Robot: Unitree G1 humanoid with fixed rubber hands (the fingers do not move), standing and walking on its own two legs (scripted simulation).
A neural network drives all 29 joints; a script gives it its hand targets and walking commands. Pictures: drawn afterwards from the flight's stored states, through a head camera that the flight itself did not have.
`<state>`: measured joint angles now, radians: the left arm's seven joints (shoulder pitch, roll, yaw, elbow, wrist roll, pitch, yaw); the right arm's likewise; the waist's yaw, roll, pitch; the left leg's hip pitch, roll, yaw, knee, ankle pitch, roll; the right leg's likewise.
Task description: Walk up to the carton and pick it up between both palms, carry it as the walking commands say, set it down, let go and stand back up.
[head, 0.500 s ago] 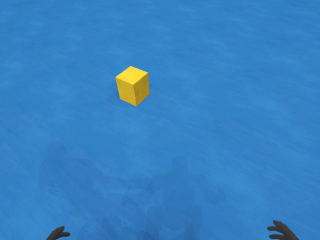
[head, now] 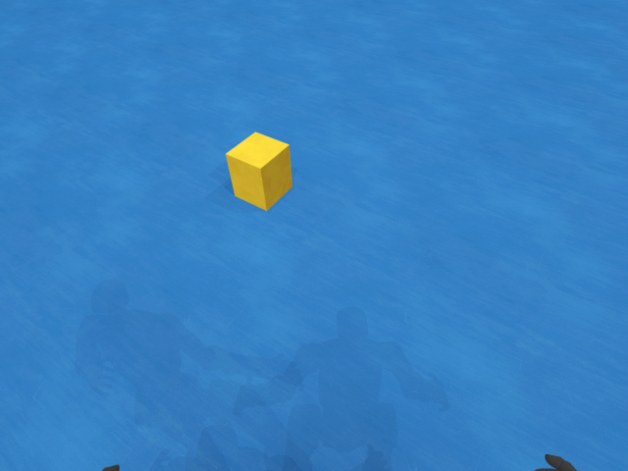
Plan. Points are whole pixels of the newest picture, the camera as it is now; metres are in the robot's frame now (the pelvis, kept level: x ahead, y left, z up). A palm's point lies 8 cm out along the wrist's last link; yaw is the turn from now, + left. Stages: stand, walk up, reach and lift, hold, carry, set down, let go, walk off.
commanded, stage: stand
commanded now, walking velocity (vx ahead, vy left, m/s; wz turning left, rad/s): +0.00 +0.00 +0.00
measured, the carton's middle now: (261, 171) +1.51 +0.27 -0.66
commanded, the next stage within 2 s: walk up in 0.82 s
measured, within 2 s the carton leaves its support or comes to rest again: neither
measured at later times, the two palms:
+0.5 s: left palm out of the picture +0.11 +0.31 -0.10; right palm out of the picture +0.11 -0.31 -0.10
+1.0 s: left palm out of the picture +0.11 +0.31 -0.10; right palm out of the picture +0.11 -0.31 -0.10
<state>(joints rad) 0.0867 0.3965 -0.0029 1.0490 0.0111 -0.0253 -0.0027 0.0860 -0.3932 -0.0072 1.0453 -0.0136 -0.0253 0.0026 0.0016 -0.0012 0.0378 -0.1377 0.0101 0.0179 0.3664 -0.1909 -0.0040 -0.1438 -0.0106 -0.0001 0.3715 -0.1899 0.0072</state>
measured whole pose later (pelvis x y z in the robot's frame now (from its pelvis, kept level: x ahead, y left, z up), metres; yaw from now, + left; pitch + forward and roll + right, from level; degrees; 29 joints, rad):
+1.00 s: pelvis +0.01 +0.00 +0.00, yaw +0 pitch -2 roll +0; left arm 0.09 0.40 0.00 1.06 0.01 -0.02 0.00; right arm 0.08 -0.40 -0.01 1.06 -0.01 -0.02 0.00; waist 0.00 0.00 0.04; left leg -0.11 0.01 0.02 0.33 -0.19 -0.01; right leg -0.12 -0.01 0.00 0.34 -0.19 0.01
